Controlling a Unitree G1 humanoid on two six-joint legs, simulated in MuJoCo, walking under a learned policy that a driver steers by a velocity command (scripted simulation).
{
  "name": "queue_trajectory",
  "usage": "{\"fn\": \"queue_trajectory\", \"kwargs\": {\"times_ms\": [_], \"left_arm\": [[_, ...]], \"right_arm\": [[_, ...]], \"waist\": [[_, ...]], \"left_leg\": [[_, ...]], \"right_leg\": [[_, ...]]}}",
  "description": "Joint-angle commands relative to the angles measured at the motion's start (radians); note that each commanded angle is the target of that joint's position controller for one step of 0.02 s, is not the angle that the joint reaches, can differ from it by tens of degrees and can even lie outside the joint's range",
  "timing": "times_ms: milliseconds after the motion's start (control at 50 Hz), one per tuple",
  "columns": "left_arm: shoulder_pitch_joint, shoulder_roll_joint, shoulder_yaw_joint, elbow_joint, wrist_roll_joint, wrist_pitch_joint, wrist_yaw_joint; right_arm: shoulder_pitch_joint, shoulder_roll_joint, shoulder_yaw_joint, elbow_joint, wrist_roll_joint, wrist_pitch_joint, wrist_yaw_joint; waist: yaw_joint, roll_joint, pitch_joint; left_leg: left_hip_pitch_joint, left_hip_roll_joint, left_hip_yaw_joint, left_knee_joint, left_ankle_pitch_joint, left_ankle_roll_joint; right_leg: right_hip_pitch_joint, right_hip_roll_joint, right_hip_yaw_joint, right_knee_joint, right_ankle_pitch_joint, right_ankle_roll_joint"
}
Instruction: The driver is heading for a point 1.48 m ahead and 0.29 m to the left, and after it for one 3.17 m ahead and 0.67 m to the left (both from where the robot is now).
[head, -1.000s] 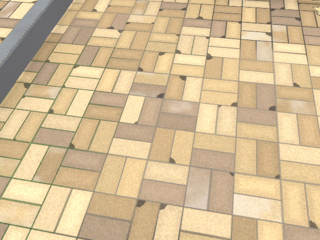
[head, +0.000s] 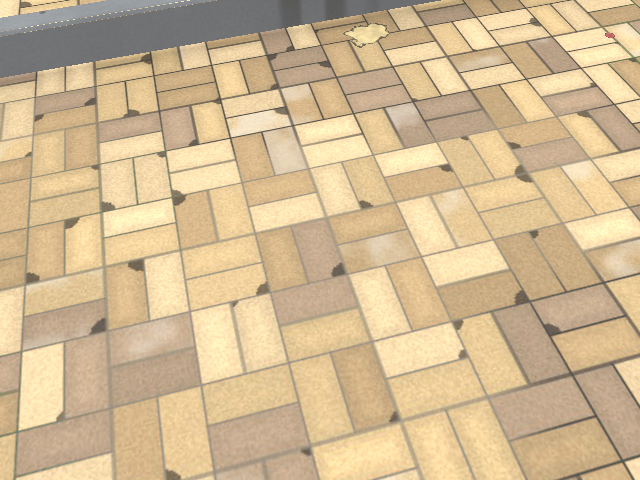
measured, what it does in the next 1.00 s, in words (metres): walks ahead: left foot, then right foot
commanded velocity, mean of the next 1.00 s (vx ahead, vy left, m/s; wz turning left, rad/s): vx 0.34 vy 0.00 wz -0.02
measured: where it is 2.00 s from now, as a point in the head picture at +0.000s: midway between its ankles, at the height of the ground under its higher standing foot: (298, 315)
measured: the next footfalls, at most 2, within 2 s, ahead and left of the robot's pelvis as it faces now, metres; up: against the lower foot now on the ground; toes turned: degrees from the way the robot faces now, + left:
left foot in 0.34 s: +0.36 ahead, +0.11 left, +0.00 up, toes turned +4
right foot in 0.80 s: +0.32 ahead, -0.07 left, +0.00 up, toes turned -3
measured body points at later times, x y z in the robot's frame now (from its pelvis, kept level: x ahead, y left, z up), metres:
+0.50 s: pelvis +0.24 +0.04 -0.01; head +0.28 +0.06 +0.44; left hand +0.26 +0.29 -0.16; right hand +0.33 -0.21 -0.14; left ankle +0.32 +0.10 -0.74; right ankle +0.16 -0.09 -0.66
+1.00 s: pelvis +0.34 +0.01 +0.01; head +0.34 +0.00 +0.46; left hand +0.28 +0.25 -0.13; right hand +0.43 -0.24 -0.13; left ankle +0.40 +0.14 -0.68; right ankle +0.28 -0.07 -0.74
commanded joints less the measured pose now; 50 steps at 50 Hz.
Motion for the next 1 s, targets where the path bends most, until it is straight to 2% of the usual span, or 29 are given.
{"fn": "queue_trajectory", "kwargs": {"times_ms": [20,120,160,220,280,300,320,340,360,380,400,420,440,460,480,520,560,580,640,680,740,780,800,820,840,860,900,940,1000], "left_arm": [[0.078,0.115,0.025,-0.002,-0.011,-0.026,0.008],[0.159,0.102,0.017,0.045,-0.016,-0.033,0.012],[0.184,0.113,0.017,0.058,-0.014,-0.036,0.013],[0.226,0.134,0.018,0.084,-0.012,-0.038,0.019],[0.226,0.137,0.014,0.107,-0.004,-0.032,0.031],[0.216,0.15,0.017,0.11,-0.002,-0.03,0.034],[0.202,0.153,0.016,0.113,-0.008,-0.025,0.035],[0.227,0.129,0.007,0.099,-0.021,-0.028,0.035],[0.409,-0.002,-0.02,0.109,-0.067,-0.022,0.033],[0.392,0.112,0.012,0.136,-0.049,-0.008,0.045],[0.298,0.113,0.017,0.111,-0.034,-0.002,0.044],[0.228,0.091,0.011,0.095,-0.018,-0.001,0.041],[0.193,0.082,0.014,0.091,-0.008,0.01,0.037],[0.211,0.071,0.013,0.096,0.008,0.028,0.03],[0.236,0.049,0.009,0.113,0.012,0.045,0.026],[0.258,0.016,0.002,0.127,0.006,0.065,0.025],[0.217,0.011,-0.004,0.125,0.005,0.078,0.033],[0.188,0.014,-0.007,0.123,0.005,0.084,0.037],[0.108,0.056,-0.002,0.104,0.015,0.087,0.029],[0.056,0.062,0.0,0.085,0.016,0.077,0.018],[0.091,0.027,-0.005,0.101,0.01,0.052,0.016],[0.191,0.004,-0.007,0.145,0.007,0.036,0.022],[0.252,0.024,-0.003,0.166,0.01,0.026,0.03],[0.337,0.078,0.005,0.181,0.02,0.014,0.042],[0.328,0.169,0.03,0.181,-0.002,0.013,0.044],[0.271,0.137,0.027,0.172,0.0,0.013,0.045],[0.194,0.097,0.02,0.147,-0.009,-0.002,0.037],[0.211,0.077,0.016,0.148,-0.013,-0.021,0.037],[0.284,0.067,0.014,0.173,-0.01,-0.032,0.035]], "right_arm": [[0.035,-0.061,-0.018,-0.042,-0.01,0.01,0.013],[-0.194,-0.043,-0.009,-0.118,-0.008,0.011,0.019],[-0.269,-0.029,0.002,-0.143,-0.001,0.009,0.021],[-0.341,-0.042,0.005,-0.172,0.003,0.007,0.019],[-0.276,-0.052,0.002,-0.152,-0.007,-0.009,0.003],[-0.184,-0.068,-0.005,-0.119,-0.009,-0.019,-0.007],[-0.042,-0.081,-0.012,-0.067,-0.014,-0.032,-0.016],[0.084,-0.144,-0.026,-0.032,-0.032,-0.044,-0.027],[0.132,-0.25,-0.048,-0.029,-0.043,-0.042,-0.025],[0.128,-0.227,-0.049,-0.038,0.023,-0.027,-0.016],[-0.006,-0.178,-0.032,-0.057,0.034,-0.023,-0.018],[-0.094,-0.101,-0.008,-0.068,0.028,-0.023,-0.021],[-0.116,-0.064,0.005,-0.061,0.025,-0.025,-0.027],[-0.125,-0.046,0.014,-0.05,0.027,-0.025,-0.033],[-0.121,-0.041,0.019,-0.041,0.021,-0.027,-0.034],[-0.123,-0.06,0.021,-0.028,0.012,-0.036,-0.033],[-0.134,-0.072,0.025,-0.018,0.005,-0.035,-0.032],[-0.127,-0.076,0.026,-0.012,0.004,-0.03,-0.032],[-0.064,-0.138,-0.002,0.009,0.01,0.004,-0.024],[-0.058,-0.135,-0.009,0.013,0.013,0.021,-0.024],[-0.055,-0.132,-0.017,0.022,0.019,0.028,-0.028],[-0.089,-0.123,-0.02,0.016,0.029,0.033,-0.029],[-0.123,-0.09,-0.014,0.0,0.027,0.033,-0.029],[-0.159,-0.014,0.004,-0.033,0.025,0.027,-0.023],[-0.186,-0.004,0.008,-0.06,0.02,0.02,-0.018],[-0.209,-0.079,-0.009,-0.06,-0.006,0.016,-0.011],[-0.154,-0.078,-0.015,-0.03,0.003,0.007,0.005],[-0.165,-0.07,-0.019,-0.022,-0.009,0.008,0.014],[-0.25,-0.042,-0.013,-0.052,-0.005,0.015,0.014]], "waist": [[0.005,-0.122,-0.02],[0.03,-0.104,0.056],[0.047,-0.102,0.061],[0.062,-0.095,0.07],[0.029,-0.084,0.046],[-0.006,-0.092,-0.004],[-0.068,-0.068,-0.074],[-0.095,-0.017,-0.18],[-0.028,0.231,-0.372],[-0.049,0.1,-0.453],[-0.004,0.05,-0.301],[0.012,0.025,-0.171],[0.027,0.024,-0.105],[0.054,0.035,-0.089],[0.069,0.032,-0.097],[0.096,0.035,-0.116],[0.097,0.059,-0.109],[0.086,0.073,-0.107],[0.038,0.11,-0.087],[0.031,0.093,-0.027],[0.05,0.04,-0.005],[0.095,0.013,0.012],[0.117,-0.044,0.041],[0.134,-0.221,0.023],[0.123,-0.314,0.118],[0.088,-0.163,0.166],[0.03,-0.125,0.111],[0.031,-0.108,0.063],[0.055,-0.102,0.063]], "left_leg": [[-0.148,0.031,-0.014,-0.015,0.068,-0.013],[-0.237,0.036,0.017,-0.229,0.243,-0.047],[-0.193,0.017,0.034,-0.344,0.309,-0.041],[-0.147,-0.011,0.05,-0.45,0.328,-0.011],[-0.037,-0.069,0.069,-0.516,0.265,0.032],[0.06,-0.102,0.073,-0.544,0.252,0.045],[0.226,-0.12,0.082,-0.638,0.351,0.062],[0.472,0.015,-0.022,-0.607,0.633,0.088],[0.808,0.37,-0.406,-0.546,1.109,0.273],[0.747,0.369,-0.5,-0.609,1.157,0.314],[0.596,0.322,-0.369,-0.658,1.041,0.284],[0.464,0.272,-0.288,-0.711,0.955,0.245],[0.372,0.229,-0.22,-0.754,0.914,0.208],[0.285,0.195,-0.165,-0.785,0.881,0.182],[0.232,0.175,-0.126,-0.796,0.89,0.171],[0.175,0.152,-0.068,-0.803,0.906,0.175],[0.15,0.131,-0.042,-0.814,0.803,0.167],[0.146,0.126,-0.046,-0.822,0.704,0.163],[0.137,0.144,-0.164,-0.94,-0.056,0.172],[0.113,0.175,-0.235,-0.993,-0.246,0.172],[0.097,0.178,-0.243,-0.983,-0.281,0.163],[0.018,0.128,-0.197,-0.914,-0.337,0.131],[-0.065,0.074,-0.141,-0.8,-0.335,0.1],[-0.194,-0.023,-0.015,-0.511,-0.266,0.054],[-0.366,-0.131,0.068,-0.35,-0.164,0.029],[-0.349,-0.061,-0.024,-0.268,-0.064,0.028],[-0.308,-0.046,-0.037,-0.236,0.038,0.005],[-0.288,-0.037,-0.007,-0.187,0.111,-0.021],[-0.317,-0.019,0.015,-0.195,0.168,-0.049]], "right_leg": [[0.119,-0.246,0.222,-0.232,0.289,-0.128],[0.12,-0.222,0.142,-0.277,0.368,-0.14],[0.124,-0.218,0.119,-0.281,0.393,-0.132],[0.184,-0.246,0.119,-0.28,0.433,-0.123],[0.261,-0.25,0.088,-0.127,0.804,-0.087],[0.278,-0.234,0.083,-0.015,0.916,-0.066],[0.254,-0.193,0.058,0.164,0.901,-0.041],[0.097,-0.141,0.039,0.393,0.608,-0.018],[-0.203,0.028,-0.013,0.819,-0.293,0.027],[-0.225,0.056,0.125,0.944,-0.383,0.023],[-0.258,-0.001,0.151,0.936,-0.31,0.022],[-0.281,-0.038,0.131,0.869,-0.26,0.024],[-0.26,-0.065,0.127,0.812,-0.23,0.027],[-0.192,-0.077,0.117,0.754,-0.206,0.036],[-0.123,-0.07,0.104,0.721,-0.187,0.042],[-0.056,-0.062,0.081,0.628,-0.168,0.055],[-0.04,-0.069,0.062,0.481,-0.152,0.062],[-0.032,-0.073,0.055,0.419,-0.139,0.063],[-0.076,-0.075,0.016,0.371,-0.15,0.048],[-0.102,-0.078,0.005,0.331,-0.169,0.04],[-0.026,-0.063,-0.016,0.209,-0.178,0.015],[0.134,-0.035,-0.035,0.023,-0.132,-0.016],[0.211,-0.075,0.043,-0.092,-0.21,-0.039],[0.307,-0.288,0.332,-0.26,-0.416,-0.078],[0.259,-0.433,0.597,-0.396,-0.603,-0.143],[0.182,-0.417,0.541,-0.376,-0.539,-0.152],[0.209,-0.329,0.392,-0.369,-0.334,-0.108],[0.236,-0.282,0.28,-0.35,-0.144,-0.101],[0.248,-0.269,0.215,-0.334,0.013,-0.116]]}}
